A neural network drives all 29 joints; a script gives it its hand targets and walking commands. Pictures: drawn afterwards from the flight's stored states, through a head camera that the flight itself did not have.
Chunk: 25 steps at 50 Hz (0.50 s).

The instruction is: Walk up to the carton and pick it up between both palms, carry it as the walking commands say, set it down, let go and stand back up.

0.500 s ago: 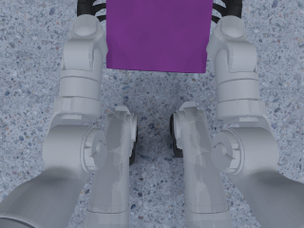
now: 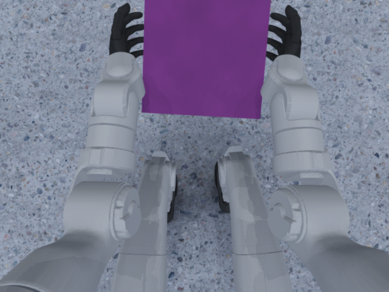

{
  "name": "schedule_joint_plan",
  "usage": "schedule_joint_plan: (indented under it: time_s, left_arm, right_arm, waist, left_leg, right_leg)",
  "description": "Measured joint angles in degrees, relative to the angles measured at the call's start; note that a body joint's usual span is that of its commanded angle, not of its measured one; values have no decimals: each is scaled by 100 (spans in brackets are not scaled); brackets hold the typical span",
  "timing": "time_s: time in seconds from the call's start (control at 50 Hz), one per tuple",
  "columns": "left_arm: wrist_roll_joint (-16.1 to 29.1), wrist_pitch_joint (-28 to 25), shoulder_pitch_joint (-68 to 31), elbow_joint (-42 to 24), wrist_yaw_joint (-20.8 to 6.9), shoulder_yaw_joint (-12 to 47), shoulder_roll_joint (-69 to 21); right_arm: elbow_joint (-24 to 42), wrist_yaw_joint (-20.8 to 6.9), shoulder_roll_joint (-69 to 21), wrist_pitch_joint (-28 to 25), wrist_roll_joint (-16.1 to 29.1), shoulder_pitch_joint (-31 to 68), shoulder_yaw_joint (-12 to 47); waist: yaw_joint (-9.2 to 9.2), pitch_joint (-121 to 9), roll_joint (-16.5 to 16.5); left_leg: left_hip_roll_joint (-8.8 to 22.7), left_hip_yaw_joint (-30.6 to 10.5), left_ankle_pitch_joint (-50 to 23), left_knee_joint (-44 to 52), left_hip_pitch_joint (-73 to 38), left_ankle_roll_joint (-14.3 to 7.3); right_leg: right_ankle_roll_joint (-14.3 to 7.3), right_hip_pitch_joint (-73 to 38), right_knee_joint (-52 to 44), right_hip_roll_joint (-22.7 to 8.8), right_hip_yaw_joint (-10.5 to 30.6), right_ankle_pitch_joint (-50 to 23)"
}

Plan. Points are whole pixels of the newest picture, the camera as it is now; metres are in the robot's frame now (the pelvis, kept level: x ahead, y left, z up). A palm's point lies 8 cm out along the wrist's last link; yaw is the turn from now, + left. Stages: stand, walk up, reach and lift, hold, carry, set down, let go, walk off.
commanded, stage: reach and lift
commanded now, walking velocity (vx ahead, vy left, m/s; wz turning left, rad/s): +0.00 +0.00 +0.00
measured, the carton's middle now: (202, 66) +0.51 -0.01 -0.12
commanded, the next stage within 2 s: none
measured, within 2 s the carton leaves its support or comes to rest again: neither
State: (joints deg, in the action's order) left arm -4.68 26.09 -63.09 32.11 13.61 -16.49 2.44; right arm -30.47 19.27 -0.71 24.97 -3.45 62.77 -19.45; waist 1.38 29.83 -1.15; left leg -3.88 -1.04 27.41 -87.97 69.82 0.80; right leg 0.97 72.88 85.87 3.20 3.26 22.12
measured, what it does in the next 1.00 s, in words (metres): rises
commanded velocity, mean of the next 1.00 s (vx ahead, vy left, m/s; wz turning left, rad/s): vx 0.00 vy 0.00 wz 0.00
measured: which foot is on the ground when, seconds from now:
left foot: down 0.00-1.00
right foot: down 0.00-1.00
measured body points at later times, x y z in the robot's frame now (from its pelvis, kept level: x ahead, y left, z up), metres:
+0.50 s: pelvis +0.01 +0.00 +0.06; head +0.23 +0.00 +0.45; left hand +0.49 +0.13 +0.03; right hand +0.48 -0.15 +0.03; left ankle +0.14 +0.12 -0.55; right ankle +0.17 -0.11 -0.55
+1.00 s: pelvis +0.11 +0.00 +0.15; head +0.14 +0.00 +0.60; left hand +0.47 +0.14 +0.15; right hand +0.46 -0.15 +0.15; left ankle +0.14 +0.12 -0.55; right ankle +0.17 -0.11 -0.55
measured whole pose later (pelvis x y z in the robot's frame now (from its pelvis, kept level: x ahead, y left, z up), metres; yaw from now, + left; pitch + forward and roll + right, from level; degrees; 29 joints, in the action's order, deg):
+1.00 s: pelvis +0.11 +0.00 +0.15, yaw +0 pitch +9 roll +0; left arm -18.3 23.9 -29.9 40.7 6.8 -21.9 -9.0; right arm -36.5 6.3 -10.5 24.3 -17.6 28.2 -25.1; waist 1.5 -7.9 0.8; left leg -2.6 -3.7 21.2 -47.7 35.8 -0.4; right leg 0.1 37.9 45.5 2.5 2.9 16.9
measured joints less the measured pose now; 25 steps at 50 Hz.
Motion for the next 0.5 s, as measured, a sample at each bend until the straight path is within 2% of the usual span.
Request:
schedule_joint_plan:
  time_s: [0.28, 0.5]
  left_arm:
    - [-60, 55, 262, -40, -63, -20, -86]
    - [-177, 32, 760, -80, -74, -23, -293]
  right_arm:
    - [134, 8, -136, 101, -102, -292, -3]
    - [142, -107, -290, 60, -213, -785, -53]
  waist:
    - [-20, -3, 46]
    - [-41, -361, -5]
  left_leg:
    - [-3, -47, -211, 739, -813, -12]
    - [30, -56, -376, 1458, -1434, -21]
  right_leg:
    - [-8, -837, -733, -29, 5, -178]
    - [-21, -1451, -1433, -24, 40, -333]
